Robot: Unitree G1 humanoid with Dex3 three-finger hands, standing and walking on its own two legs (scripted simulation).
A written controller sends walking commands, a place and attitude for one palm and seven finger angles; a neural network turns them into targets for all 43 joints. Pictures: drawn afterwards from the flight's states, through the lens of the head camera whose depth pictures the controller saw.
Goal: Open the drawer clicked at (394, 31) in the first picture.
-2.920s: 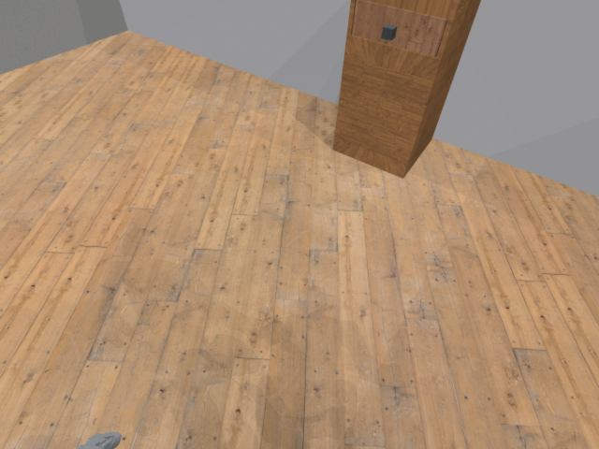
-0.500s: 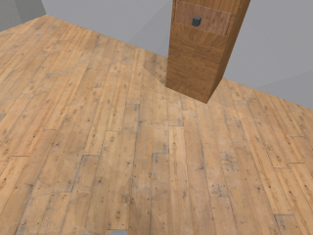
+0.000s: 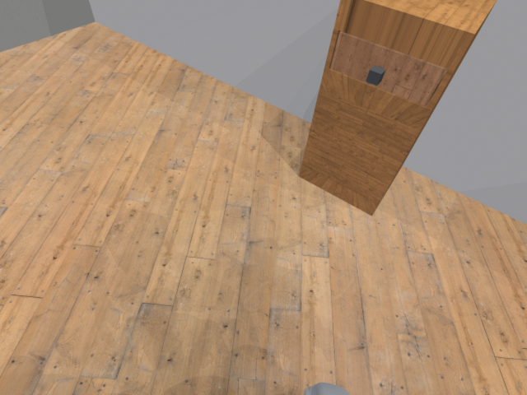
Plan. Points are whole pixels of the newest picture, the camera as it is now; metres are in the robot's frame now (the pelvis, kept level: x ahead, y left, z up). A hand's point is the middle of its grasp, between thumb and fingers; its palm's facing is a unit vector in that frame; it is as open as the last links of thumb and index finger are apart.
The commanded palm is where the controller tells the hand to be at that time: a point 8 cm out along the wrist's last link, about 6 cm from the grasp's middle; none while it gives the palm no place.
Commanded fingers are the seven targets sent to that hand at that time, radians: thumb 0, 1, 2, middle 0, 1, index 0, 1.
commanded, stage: walk to a spot facing it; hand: left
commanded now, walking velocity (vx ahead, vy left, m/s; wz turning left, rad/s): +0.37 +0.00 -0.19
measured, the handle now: (377, 73) +1.16 -0.33 -0.07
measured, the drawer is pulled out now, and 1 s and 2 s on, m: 0.00 0.00 0.00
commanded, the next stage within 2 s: turn to face it in 0.54 s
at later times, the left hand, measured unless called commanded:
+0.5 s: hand (214, 311) +0.30 +0.11 -0.17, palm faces +0.00 -0.97 -0.23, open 7.2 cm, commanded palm none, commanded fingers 0.00 0.90 0.90 -0.20 -0.30 -0.20 -0.30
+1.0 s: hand (204, 277) +0.37 +0.15 -0.19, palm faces +0.02 -0.99 -0.16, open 7.4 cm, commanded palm none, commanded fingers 0.00 0.90 0.90 -0.20 -0.30 -0.20 -0.30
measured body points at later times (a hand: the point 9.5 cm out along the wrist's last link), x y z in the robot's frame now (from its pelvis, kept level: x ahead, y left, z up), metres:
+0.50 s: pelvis +0.23 -0.07 -0.01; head +0.24 -0.09 +0.44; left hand +0.30 +0.16 -0.15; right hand +0.20 -0.30 -0.17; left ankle +0.21 +0.08 -0.65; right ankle +0.26 -0.16 -0.74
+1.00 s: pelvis +0.38 -0.03 -0.01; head +0.40 -0.02 +0.44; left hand +0.37 +0.20 -0.17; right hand +0.48 -0.26 -0.14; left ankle +0.44 +0.08 -0.74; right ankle +0.36 -0.15 -0.68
